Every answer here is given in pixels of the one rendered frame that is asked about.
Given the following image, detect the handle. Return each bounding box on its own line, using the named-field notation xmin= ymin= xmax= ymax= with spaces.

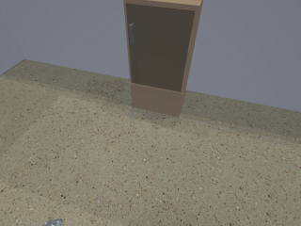
xmin=129 ymin=23 xmax=135 ymax=45

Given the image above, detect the cupboard door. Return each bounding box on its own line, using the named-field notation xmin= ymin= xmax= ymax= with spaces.
xmin=125 ymin=2 xmax=196 ymax=92

